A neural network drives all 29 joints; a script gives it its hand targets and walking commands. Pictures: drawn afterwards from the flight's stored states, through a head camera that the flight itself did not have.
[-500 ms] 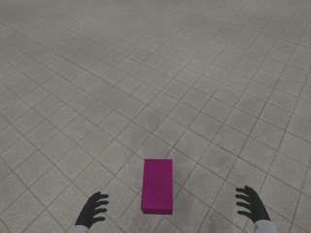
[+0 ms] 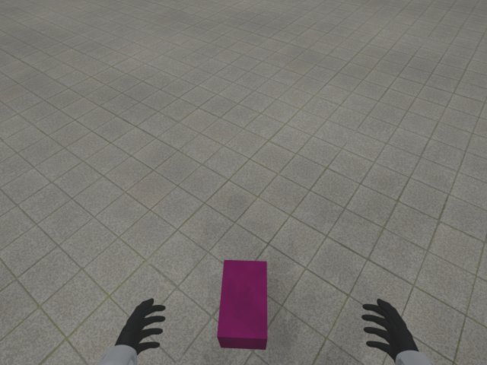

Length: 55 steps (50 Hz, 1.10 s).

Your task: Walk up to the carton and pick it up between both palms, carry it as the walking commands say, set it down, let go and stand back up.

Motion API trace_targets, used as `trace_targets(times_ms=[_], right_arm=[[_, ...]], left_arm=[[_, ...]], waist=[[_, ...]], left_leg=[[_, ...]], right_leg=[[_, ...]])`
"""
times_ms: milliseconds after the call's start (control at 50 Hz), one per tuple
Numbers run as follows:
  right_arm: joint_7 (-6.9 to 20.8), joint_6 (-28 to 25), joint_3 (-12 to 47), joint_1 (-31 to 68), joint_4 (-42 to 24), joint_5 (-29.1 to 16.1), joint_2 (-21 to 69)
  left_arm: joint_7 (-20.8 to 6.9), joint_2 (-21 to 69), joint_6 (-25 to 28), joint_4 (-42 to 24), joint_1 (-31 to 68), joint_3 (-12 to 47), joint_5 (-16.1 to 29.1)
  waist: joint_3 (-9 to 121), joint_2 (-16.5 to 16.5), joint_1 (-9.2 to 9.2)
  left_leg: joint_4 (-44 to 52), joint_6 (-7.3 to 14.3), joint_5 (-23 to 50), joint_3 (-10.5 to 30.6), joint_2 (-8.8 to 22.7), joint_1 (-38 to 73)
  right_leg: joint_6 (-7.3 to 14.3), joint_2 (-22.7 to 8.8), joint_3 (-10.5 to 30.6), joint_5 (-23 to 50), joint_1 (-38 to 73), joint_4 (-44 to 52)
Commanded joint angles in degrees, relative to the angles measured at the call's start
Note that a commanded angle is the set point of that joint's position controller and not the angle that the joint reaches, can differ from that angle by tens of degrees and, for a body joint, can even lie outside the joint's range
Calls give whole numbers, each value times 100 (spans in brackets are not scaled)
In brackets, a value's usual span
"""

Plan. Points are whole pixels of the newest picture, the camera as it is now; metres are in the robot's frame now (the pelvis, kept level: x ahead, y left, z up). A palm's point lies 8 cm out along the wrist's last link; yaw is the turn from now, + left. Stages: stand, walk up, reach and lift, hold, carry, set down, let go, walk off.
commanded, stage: let go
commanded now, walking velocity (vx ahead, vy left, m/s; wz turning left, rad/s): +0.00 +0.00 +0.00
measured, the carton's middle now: (244, 303) +0.43 +0.08 -0.69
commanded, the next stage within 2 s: stand in 0.02 s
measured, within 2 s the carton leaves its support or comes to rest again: neither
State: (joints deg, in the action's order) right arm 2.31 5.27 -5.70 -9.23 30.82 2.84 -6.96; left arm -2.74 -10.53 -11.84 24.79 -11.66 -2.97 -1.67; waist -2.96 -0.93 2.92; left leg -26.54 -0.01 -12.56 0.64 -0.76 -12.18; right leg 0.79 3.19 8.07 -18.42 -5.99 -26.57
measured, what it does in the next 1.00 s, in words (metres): stands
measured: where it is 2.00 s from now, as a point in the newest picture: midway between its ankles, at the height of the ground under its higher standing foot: outside the picture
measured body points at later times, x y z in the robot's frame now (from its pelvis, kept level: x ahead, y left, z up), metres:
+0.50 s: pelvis +0.02 +0.00 +0.00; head +0.04 +0.02 +0.45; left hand +0.13 +0.27 -0.12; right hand +0.18 -0.24 -0.10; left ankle +0.02 +0.12 -0.74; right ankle -0.04 -0.12 -0.74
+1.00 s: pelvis +0.01 +0.00 +0.00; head +0.02 +0.01 +0.45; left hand +0.12 +0.28 -0.11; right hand +0.17 -0.24 -0.10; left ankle +0.02 +0.12 -0.74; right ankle -0.04 -0.12 -0.74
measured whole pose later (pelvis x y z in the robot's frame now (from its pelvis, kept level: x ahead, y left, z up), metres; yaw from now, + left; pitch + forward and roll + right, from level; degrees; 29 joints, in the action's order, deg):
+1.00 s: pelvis +0.01 +0.00 +0.00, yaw +0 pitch +0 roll +0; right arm -1.8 1.1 -5.1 -9.8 41.0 2.8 -10.7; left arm 1.8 -15.4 -1.0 41.1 -13.9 -2.9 -1.7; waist -0.4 -1.4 2.9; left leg -26.7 0.2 -13.5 0.7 -0.8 -12.8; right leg 0.8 3.0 8.0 -18.7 -6.0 -25.4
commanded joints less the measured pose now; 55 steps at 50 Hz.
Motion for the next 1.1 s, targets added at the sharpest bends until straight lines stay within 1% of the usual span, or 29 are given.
trace_targets(times_ms=[0, 40, 80, 120, 160, 180, 200, 220, 240, 260, 280, 300, 400, 440, 500, 520, 580, 700, 720, 760, 780, 820, 880, 920, 940, 960, 980, 1020, 1080], right_arm=[[-249, -286, 74, -92, 286, 70, -1471], [-324, -440, -3, -121, 307, 65, -1631], [-429, -476, -123, -60, 445, 83, -1708], [-400, -460, 27, -58, 517, 20, -1286], [-393, -459, -99, -167, 646, -35, -1606], [-328, -443, -34, 236, 664, -7, -1626], [-373, -508, -117, 295, 583, -38, -1604], [-314, -552, -70, 428, 585, -42, -1635], [-340, -562, -162, 149, 655, -86, -1853], [-376, -489, -85, 69, 847, -78, -1570], [-362, -485, 14, 302, 827, -81, -1533], [-400, -469, -4, 4, 828, -51, -1469], [-422, -517, -65, -4, 893, -66, -1678], [-425, -484, -4, -198, 930, -16, -1578], [-465, -507, -45, 15, 764, -110, -1792], [-418, -451, -34, -66, 933, -120, -1602], [-435, -539, -19, -98, 833, -79, -1612], [-458, -637, -2, -192, 881, -23, -1598], [-452, -627, -100, 60, 868, -71, -1713], [-502, -603, -73, -89, 891, -17, -1743], [-492, -545, -36, -330, 955, -66, -1632], [-394, -560, -42, 146, 781, -67, -1688], [-481, -607, -109, 68, 892, -17, -1756], [-425, -585, -55, 137, 857, -58, -1638], [-449, -619, -23, 301, 759, -63, -1599], [-408, -605, -20, 206, 773, -100, -1556], [-399, -614, -31, 49, 981, -132, -1725], [-413, -570, -88, -384, 997, -116, -1826], [-412, -685, -37, -214, 1035, -114, -1736]], left_arm=[[373, -1278, 418, 55, 189, -199, 14], [543, -1307, 671, 309, 31, -225, -22], [529, -1431, 857, 393, 12, -327, -127], [503, -1185, 935, 632, 57, -232, -180], [445, -1007, 1013, 707, 89, -159, -55], [469, -1317, 1072, 627, 198, -225, -53], [462, -1529, 1073, 734, 313, -273, -87], [488, -1548, 1098, 846, 124, -234, -4], [437, -1493, 1112, 861, 265, -238, -44], [524, -1636, 1091, 983, 108, -277, -32], [519, -1319, 1114, 1150, -206, -189, 32], [565, -1466, 1122, 1203, -200, -214, 26], [520, -1317, 1202, 1220, -144, -190, 5], [526, -1384, 1199, 1318, -325, -160, -7], [487, -1382, 1236, 1297, -18, -167, -110], [533, -1530, 1288, 1443, -290, -287, -80], [553, -1390, 1288, 1488, -205, -162, -57], [577, -1318, 1151, 1495, -255, -198, 10], [533, -1433, 1169, 1485, -85, -149, -84], [522, -1448, 1294, 1502, -314, -221, -9], [469, -1435, 1358, 1357, -65, -126, -70], [479, -1607, 1253, 1558, -329, -212, 0], [508, -1328, 1267, 1471, -223, -169, 18], [497, -1707, 1334, 1528, -64, -204, -38], [497, -1674, 1286, 1536, -236, -187, -19], [513, -1683, 1286, 1550, -36, -196, -79], [501, -1587, 1287, 1514, -293, -233, -27], [493, -1828, 1324, 1545, -435, -242, -30], [503, -1645, 1274, 1469, -192, -178, -59]], waist=[[416, -388, -225], [424, -364, -285], [-20, 596, -343], [294, -77, -381], [431, 172, -388], [538, -243, -211], [679, -284, -376], [927, -139, -223], [758, 269, -418], [1096, 277, -311], [1144, 150, -114], [1063, -64, -243], [874, -38, -292], [884, 429, -291], [768, 15, -422], [867, -62, -215], [1029, 59, -356], [876, 540, -182], [825, -83, -327], [874, 220, -231], [905, 435, -403], [1075, -117, -192], [775, -92, -180], [939, 601, -230], [1011, 35, -211], [661, -21, -241], [909, 143, -111], [451, 124, -422], [781, 401, -300]], left_leg=[[-109, -3, 1163, 42, 328, 747], [147, 86, 584, 327, 281, 437], [248, 160, -296, 513, 335, 245], [327, 131, -158, 513, 363, 243], [88, 113, 600, 279, 237, 350], [-6, 46, 866, 400, 320, 298], [46, 7, 1012, 274, 322, 566], [-102, -1, 1465, 324, 382, 634], [-104, -14, 1271, 215, 350, 555], [-135, 5, 1639, 239, 406, 621], [-28, 78, 1920, 312, 404, 735], [-181, 120, 2009, 311, 460, 549], [-161, 188, 1659, 431, 501, 623], [69, 187, 1552, 596, 508, 722], [25, 161, 1145, 565, 534, 545], [-98, 204, 1644, 582, 518, 571], [-41, 180, 1302, 486, 464, 774], [-81, 349, 1934, 584, 509, 804], [-108, 318, 1800, 434, 475, 996], [-112, 296, 2096, 477, 485, 865], [-118, 292, 1913, 458, 514, 717], [26, 277, 1633, 514, 520, 657], [-111, 288, 1875, 392, 422, 757], [18, 265, 1700, 459, 475, 758], [-105, 321, 1737, 368, 427, 918], [-107, 244, 1697, 374, 434, 626], [-75, 247, 1706, 552, 472, 710], [53, 237, 1074, 414, 412, 662], [62, 284, 1214, 559, 533, 620]], right_leg=[[-104, -505, -170, 746, -999, 430], [-138, -419, -78, 236, -825, 325], [-57, -458, 50, -71, -989, 383], [-71, -385, -138, -61, -663, 400], [-117, -540, 158, 579, -607, 561], [-144, -488, -13, 785, -629, 501], [-206, -454, -103, 1241, -521, 520], [-168, -571, 103, 1603, -412, 523], [-116, -630, 168, 1577, -358, 510], [-150, -637, 131, 2065, -84, 402], [-154, -540, -68, 2245, 48, 257], [-215, -597, -72, 2376, 136, 277], [-195, -722, 68, 2163, -172, 413], [-75, -593, 53, 1790, -68, 285], [-155, -638, 52, 1554, -224, 541], [-309, -710, 132, 2272, -72, 454], [-134, -597, 44, 1829, -92, 471], [-92, -543, 36, 1843, -255, 153], [-105, -647, -17, 1987, -496, 456], [-95, -627, 110, 2207, -84, 390], [-3, -699, 182, 2205, -184, 396], [-161, -593, -43, 1636, 110, 439], [-171, -712, 11, 2437, -244, 469], [-50, -750, 134, 1966, -145, 470], [-95, -716, 81, 2194, -311, 426], [-190, -649, -94, 2137, -279, 518], [-134, -676, 76, 1987, -49, 548], [-76, -808, 233, 1760, -416, 778], [21, -621, 55, 1340, -278, 567]])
